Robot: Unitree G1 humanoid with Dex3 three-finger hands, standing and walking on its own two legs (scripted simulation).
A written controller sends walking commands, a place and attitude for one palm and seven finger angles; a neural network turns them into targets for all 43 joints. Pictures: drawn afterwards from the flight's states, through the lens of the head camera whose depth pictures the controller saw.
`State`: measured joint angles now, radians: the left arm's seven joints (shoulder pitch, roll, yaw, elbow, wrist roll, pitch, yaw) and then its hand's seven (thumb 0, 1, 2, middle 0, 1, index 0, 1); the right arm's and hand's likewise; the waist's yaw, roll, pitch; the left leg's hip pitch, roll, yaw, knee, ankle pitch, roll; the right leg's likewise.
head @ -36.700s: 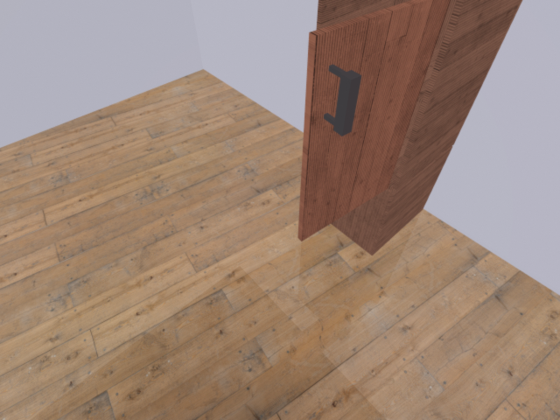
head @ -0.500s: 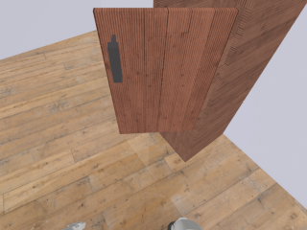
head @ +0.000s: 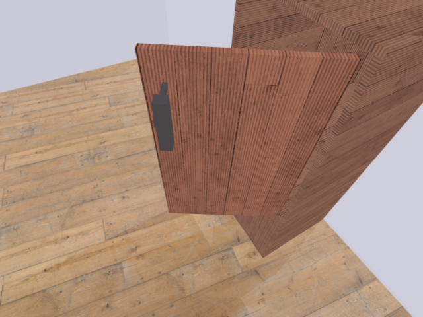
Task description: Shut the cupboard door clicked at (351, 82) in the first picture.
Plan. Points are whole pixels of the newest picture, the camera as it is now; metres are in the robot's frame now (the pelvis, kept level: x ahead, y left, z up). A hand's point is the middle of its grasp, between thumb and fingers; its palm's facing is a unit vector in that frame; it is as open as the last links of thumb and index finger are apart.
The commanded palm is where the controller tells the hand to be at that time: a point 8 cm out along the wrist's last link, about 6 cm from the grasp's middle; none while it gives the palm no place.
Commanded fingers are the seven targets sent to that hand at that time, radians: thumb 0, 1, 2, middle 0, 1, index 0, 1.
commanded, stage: come to a stop and stand still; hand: left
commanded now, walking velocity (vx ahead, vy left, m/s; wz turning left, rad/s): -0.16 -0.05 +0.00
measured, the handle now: (165, 116) +0.44 +0.13 +0.13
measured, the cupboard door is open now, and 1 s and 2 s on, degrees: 58 58 58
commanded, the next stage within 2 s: look again from close up in 0.68 s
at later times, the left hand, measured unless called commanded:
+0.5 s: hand out of the picture -0.02 +0.15 -0.16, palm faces -0.02 -0.97 -0.22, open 7.4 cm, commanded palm none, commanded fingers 0.00 0.90 0.90 -0.20 -0.30 -0.20 -0.30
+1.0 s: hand out of the picture -0.07 +0.16 -0.18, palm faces +0.01 -0.98 -0.19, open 7.4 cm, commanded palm none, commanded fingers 0.00 0.90 0.90 -0.20 -0.30 -0.20 -0.30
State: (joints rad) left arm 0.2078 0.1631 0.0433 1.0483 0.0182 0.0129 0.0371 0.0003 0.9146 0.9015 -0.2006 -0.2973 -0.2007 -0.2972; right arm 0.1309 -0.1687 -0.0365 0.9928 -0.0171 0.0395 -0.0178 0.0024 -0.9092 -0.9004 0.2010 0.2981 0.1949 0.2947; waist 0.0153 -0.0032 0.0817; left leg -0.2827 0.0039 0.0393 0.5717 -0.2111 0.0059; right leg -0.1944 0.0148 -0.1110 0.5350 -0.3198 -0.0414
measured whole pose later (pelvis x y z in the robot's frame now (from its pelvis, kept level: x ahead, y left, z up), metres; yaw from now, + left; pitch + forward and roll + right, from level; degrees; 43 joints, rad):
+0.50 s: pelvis -0.05 -0.03 +0.00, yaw +0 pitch -2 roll -1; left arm 0.24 0.18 0.01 1.06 0.02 0.02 0.02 0.00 0.91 0.90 -0.20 -0.30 -0.20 -0.30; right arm 0.25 -0.21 -0.04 1.07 -0.02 0.04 -0.01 0.01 -0.91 -0.90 0.20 0.30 0.20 0.29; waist -0.04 0.03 0.03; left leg -0.29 0.02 -0.01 0.48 -0.16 -0.01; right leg -0.13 0.01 0.02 0.49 -0.32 0.01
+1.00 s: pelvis -0.06 -0.01 +0.00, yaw +0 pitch -3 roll -2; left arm 0.33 0.14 -0.01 1.07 0.02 -0.01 0.05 0.00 0.91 0.90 -0.20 -0.30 -0.20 -0.30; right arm 0.30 -0.16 0.00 1.05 -0.02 0.00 -0.02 0.02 -0.93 -0.90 0.20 0.30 0.20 0.29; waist -0.02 0.02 0.04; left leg -0.32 0.01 -0.01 0.57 -0.20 0.02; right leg -0.14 -0.01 0.02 0.52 -0.33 0.03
